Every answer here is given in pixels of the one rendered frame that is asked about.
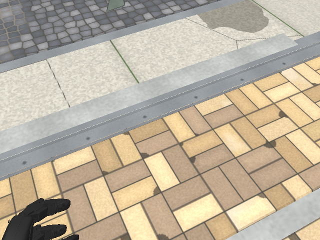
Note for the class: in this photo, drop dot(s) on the robot left hand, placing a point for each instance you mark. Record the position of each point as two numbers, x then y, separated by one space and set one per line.
21 226

